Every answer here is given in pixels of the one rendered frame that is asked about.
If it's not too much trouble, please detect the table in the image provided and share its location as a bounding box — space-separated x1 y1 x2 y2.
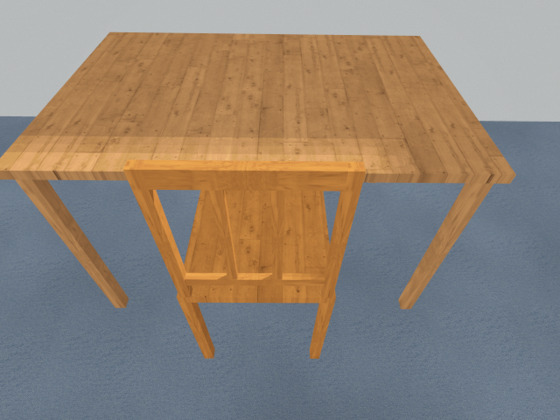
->
0 32 516 309

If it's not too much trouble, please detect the chair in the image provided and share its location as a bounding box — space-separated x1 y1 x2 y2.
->
123 160 366 359

